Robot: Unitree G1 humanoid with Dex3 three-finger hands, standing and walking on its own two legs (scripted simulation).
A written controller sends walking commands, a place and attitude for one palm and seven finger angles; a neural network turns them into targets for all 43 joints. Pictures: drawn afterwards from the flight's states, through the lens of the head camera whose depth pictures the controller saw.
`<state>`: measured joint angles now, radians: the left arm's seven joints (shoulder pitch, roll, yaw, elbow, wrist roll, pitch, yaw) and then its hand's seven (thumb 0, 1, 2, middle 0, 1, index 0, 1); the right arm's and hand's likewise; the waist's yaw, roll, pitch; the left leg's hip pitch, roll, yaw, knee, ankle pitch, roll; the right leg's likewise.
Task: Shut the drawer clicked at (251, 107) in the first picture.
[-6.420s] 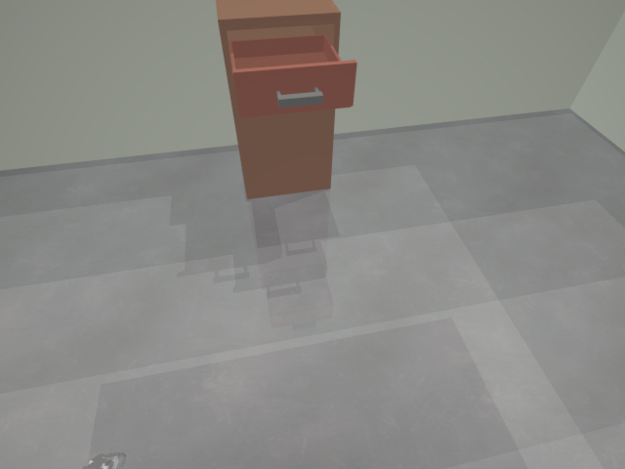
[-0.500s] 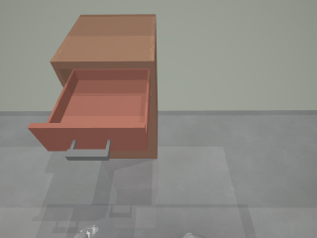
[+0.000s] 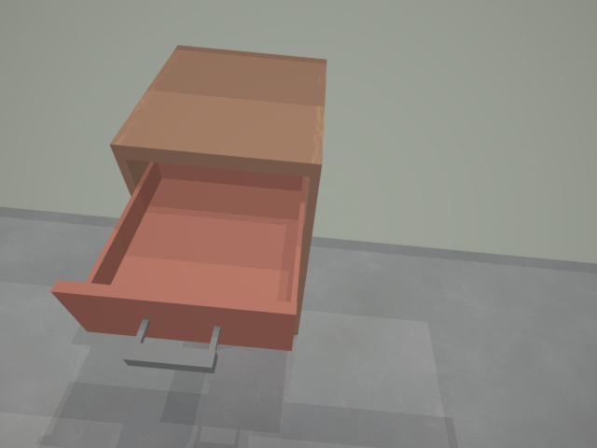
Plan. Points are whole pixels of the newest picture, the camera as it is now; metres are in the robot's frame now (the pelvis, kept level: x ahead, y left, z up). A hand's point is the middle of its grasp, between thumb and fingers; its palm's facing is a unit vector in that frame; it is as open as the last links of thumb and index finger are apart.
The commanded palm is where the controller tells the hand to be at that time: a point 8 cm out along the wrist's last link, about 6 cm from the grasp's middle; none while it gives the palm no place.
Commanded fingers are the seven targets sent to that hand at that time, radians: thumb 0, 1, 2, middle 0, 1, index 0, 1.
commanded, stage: come to a stop and stand still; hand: left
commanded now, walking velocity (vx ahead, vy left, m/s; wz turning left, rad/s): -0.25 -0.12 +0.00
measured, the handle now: (176, 343) +0.27 +0.22 -0.09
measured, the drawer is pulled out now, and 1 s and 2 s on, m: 0.30 0.30 0.30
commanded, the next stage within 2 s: look again from close up in 1.52 s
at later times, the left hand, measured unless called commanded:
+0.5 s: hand out of the picture +0.00 +0.10 -0.14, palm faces +0.04 -0.96 -0.28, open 7.4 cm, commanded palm none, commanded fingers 0.00 0.90 0.90 -0.20 -0.30 -0.20 -0.30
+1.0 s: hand out of the picture -0.10 +0.14 -0.17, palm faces +0.12 -0.97 -0.19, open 7.4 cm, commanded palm none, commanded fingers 0.00 0.90 0.90 -0.20 -0.30 -0.20 -0.30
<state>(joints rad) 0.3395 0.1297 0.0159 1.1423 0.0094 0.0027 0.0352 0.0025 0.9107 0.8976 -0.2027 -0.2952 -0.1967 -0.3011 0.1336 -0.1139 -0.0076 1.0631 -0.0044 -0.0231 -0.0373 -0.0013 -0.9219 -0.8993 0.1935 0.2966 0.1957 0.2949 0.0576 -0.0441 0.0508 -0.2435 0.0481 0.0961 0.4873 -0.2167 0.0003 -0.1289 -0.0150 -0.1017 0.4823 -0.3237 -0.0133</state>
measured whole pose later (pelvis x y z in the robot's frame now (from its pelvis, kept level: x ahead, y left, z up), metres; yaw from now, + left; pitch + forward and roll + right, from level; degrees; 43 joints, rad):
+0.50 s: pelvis -0.05 -0.08 +0.01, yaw -1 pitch -1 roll +3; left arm 0.25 0.14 0.03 1.04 0.02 0.00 0.03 0.00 0.91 0.90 -0.20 -0.30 -0.20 -0.30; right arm 0.27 -0.23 -0.06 1.09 -0.02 0.05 0.00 0.00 -0.91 -0.90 0.19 0.30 0.19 0.29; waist 0.00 0.04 0.01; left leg -0.36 0.02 0.01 0.86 -0.32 -0.02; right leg -0.18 -0.01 -0.07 0.43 -0.24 -0.07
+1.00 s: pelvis -0.05 -0.03 +0.00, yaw +0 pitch +0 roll +0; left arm 0.36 0.14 0.03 1.15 0.02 0.01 0.03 0.00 0.91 0.90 -0.20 -0.30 -0.20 -0.30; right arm 0.21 -0.17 -0.03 1.07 -0.01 -0.01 -0.03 0.00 -0.93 -0.90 0.19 0.30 0.20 0.29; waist 0.05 0.01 0.00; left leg -0.16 0.04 -0.01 0.44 -0.28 -0.03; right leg -0.21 -0.03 -0.09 0.46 -0.24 -0.01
